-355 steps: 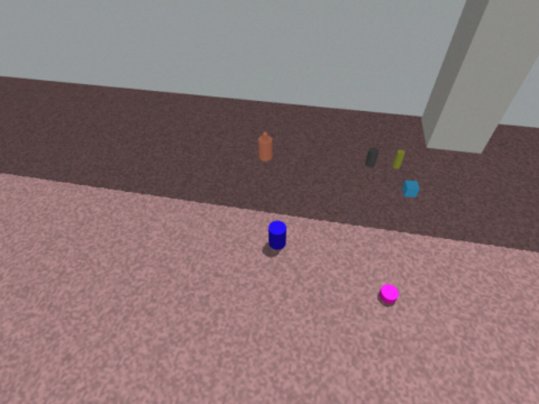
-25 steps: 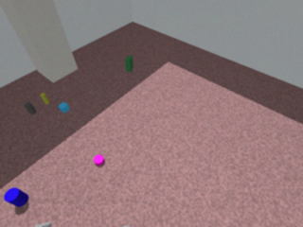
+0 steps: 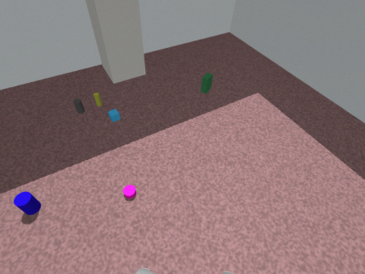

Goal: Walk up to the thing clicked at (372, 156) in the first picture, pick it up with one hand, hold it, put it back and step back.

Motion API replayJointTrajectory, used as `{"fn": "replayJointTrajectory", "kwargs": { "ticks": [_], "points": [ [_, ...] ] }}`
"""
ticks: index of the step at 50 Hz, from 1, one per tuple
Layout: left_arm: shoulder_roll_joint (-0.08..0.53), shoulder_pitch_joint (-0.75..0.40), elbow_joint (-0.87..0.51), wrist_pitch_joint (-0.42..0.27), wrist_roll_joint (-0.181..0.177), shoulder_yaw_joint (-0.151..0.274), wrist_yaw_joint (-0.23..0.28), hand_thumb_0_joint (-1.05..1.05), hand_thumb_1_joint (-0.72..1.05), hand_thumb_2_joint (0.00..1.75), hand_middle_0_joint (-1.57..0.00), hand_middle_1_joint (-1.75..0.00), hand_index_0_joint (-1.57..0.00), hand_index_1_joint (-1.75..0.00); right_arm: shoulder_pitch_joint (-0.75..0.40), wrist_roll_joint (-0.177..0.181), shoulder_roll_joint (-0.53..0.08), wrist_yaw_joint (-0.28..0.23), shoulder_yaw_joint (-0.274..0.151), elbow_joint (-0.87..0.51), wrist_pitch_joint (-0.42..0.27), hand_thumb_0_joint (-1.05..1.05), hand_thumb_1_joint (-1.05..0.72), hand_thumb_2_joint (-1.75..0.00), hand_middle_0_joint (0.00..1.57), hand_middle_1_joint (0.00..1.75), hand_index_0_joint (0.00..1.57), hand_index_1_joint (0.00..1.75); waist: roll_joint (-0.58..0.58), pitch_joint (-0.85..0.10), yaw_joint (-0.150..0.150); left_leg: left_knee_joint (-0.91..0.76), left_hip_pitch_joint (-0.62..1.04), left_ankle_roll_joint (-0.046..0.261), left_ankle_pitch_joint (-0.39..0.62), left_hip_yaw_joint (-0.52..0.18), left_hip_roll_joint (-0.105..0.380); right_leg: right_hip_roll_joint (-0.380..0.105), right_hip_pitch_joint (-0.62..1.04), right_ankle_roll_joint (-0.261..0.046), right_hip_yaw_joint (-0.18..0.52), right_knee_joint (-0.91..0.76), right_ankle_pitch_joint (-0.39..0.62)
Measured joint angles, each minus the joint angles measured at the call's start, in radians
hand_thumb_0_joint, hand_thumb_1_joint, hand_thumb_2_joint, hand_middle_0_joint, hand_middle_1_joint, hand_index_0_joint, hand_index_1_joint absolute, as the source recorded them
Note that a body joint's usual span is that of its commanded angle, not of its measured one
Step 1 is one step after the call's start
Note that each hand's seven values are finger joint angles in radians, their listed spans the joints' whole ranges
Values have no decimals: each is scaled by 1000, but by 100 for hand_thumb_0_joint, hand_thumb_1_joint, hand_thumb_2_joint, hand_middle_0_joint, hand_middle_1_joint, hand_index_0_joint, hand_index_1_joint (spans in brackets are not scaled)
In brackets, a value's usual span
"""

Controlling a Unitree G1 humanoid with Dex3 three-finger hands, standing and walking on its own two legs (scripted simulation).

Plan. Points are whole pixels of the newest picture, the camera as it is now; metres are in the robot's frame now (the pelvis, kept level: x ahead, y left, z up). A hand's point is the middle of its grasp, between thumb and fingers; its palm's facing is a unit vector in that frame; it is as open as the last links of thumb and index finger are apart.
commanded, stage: walk up
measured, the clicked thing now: (79, 106) +1.30 +0.81 -0.68
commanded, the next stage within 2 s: stand in 1.80 s
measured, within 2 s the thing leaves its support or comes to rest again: neither
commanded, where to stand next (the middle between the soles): +0.07 +0.01 m, yaw +25 degrees
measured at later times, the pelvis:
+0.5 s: pelvis +0.03 -0.04 +0.01, yaw +17 degrees
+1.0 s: pelvis +0.00 -0.01 +0.01, yaw +26 degrees
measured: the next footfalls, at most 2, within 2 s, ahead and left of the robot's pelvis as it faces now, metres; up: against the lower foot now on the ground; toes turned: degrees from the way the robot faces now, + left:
left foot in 0.44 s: +0.07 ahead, +0.09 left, +0.00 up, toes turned +17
left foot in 0.96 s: +0.02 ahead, +0.13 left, +0.00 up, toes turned +25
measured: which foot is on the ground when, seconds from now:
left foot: up 0.00-0.42, down 0.44-0.70, up 0.72-0.94, down 0.96-1.00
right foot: down 0.00-0.96, up 0.98-1.00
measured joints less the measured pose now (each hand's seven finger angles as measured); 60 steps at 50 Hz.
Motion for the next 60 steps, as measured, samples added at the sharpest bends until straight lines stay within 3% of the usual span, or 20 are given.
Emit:
{"fn": "replayJointTrajectory", "kwargs": {
  "ticks": [1,3,6,9,15,22,23,24,26,28,33,35,37,40,42,46,49,51,53,60],
  "points": [
    [-8,-5,1,-7,5,-3,9,1,91,90,-20,-30,-21,-30,-13,5,-5,-9,-8,11,12,0,-89,-90,21,30,21,30,15,5,2,77,-35,15,-45,-6,-9,0,-5,11,-23,27,-14],
    [-28,-24,18,-7,9,-17,21,1,91,90,-20,-30,-21,-30,-39,13,-7,-21,-14,39,26,1,-90,-90,21,30,20,30,15,16,13,241,-94,24,-113,54,-46,-24,8,11,-45,32,-31],
    [-72,-39,43,-19,8,-43,30,1,91,90,-20,-30,-21,-30,-57,26,-22,-6,-15,51,18,1,-90,-90,20,30,20,30,35,24,21,338,-132,33,-85,168,-53,-43,57,-9,-78,-43,-12],
    [-84,-36,51,-48,4,-59,35,1,91,90,-21,-30,-21,-30,-64,25,-19,23,-14,49,16,1,-90,-90,20,30,20,30,41,28,23,262,-113,34,-64,226,-45,-53,92,-21,-114,-101,2],
    [-66,-19,36,-81,-14,-66,58,1,90,90,-21,-30,-21,-30,-110,14,9,53,-8,46,42,0,-90,-90,20,30,20,30,40,67,29,102,-62,30,-30,234,-41,-70,127,-28,-180,-113,-18],
    [-33,-26,32,-69,-23,-74,74,1,90,90,-21,-30,-21,-30,-149,13,24,73,-11,27,41,0,-90,-90,20,30,20,30,32,70,21,-103,38,60,58,269,-51,-123,107,-7,-243,-1,-95],
    [-26,-35,36,-67,-26,-74,77,1,90,90,-21,-30,-21,-30,-155,10,30,72,-11,28,36,0,-90,-90,20,30,20,30,13,76,21,-99,41,51,54,272,-70,-145,93,-4,-231,42,-105],
    [-28,-46,41,-59,-30,-75,80,1,90,90,-21,-30,-21,-30,-156,10,30,72,-8,23,34,0,-90,-90,20,30,20,30,13,78,20,-78,32,48,44,266,-76,-135,72,-1,-194,92,-128],
    [-36,-68,55,-46,-34,-79,87,1,90,90,-21,-30,-21,-30,-154,19,28,70,-4,21,30,0,-90,-90,20,30,20,30,31,72,8,-56,22,52,37,236,-77,-77,37,0,-118,190,-231],
    [-38,-79,63,-47,-39,-79,90,1,90,90,-21,-30,-21,-30,-153,23,35,61,2,24,35,0,-90,-90,20,30,20,30,34,59,0,-68,24,51,47,218,-80,-43,15,-8,-72,230,-245],
    [-49,-77,74,-80,-38,-77,94,1,91,90,-21,-30,-21,-30,-157,17,29,58,6,23,51,0,-90,-90,20,30,20,30,63,35,-21,-54,1,37,55,179,-83,-4,67,-24,-49,10,-119],
    [-62,-74,82,-97,-24,-78,99,1,91,90,-21,-30,-21,-30,-161,21,17,59,-2,28,64,0,-90,-90,20,30,20,30,103,38,-24,3,-23,43,47,139,-76,18,93,-4,-72,-40,-38],
    [-61,-61,85,-103,-10,-83,99,1,90,90,-21,-30,-21,-30,-164,19,25,52,-7,47,81,0,-90,-90,20,30,20,30,96,33,-12,131,-62,48,-64,111,-112,2,93,0,-71,-28,-46],
    [-71,-52,101,-98,-7,-86,103,1,90,90,-21,-30,-21,-30,-154,20,18,60,-15,67,83,0,-90,-90,20,30,20,30,94,36,-5,296,-106,34,-73,117,-119,-31,123,3,-75,-72,-25],
    [-70,-43,106,-98,2,-83,100,1,90,90,-21,-30,-21,-30,-144,22,13,69,-21,80,75,0,-90,-90,20,30,20,30,91,37,-3,267,-97,26,-48,139,-91,-50,134,10,-77,-102,-8],
    [-42,-31,99,-91,11,-72,83,1,90,90,-21,-30,-21,-30,-118,24,12,82,-22,117,60,0,-90,-90,20,30,20,30,69,36,2,13,-1,22,-39,196,-40,-86,128,16,-86,-102,-8],
    [-17,-37,108,-69,-6,-64,81,1,90,90,-21,-30,-21,-30,-108,16,23,68,-21,154,36,0,-90,-90,20,30,20,30,24,43,6,-117,64,21,74,228,-69,-128,89,0,-53,-5,-57],
    [-19,-48,138,-47,-19,-64,87,1,90,90,-21,-30,-21,-30,-104,13,33,61,-9,170,27,0,-90,-90,20,30,20,30,21,35,-2,-79,48,31,53,224,-74,-85,65,-16,5,58,-168],
    [-17,-57,163,-36,-28,-68,86,1,90,90,-21,-30,-21,-30,-106,14,52,55,6,182,21,0,-90,-90,20,30,20,30,14,28,-14,-81,47,38,52,217,-73,-43,47,-23,35,103,-203],
    [-39,-79,223,-42,-29,-71,73,1,91,90,-20,-30,-21,-30,-141,17,78,48,34,202,4,0,-90,-90,21,30,20,30,9,9,-25,-97,41,28,62,210,-57,12,99,-34,0,-49,-114]
  ]
}}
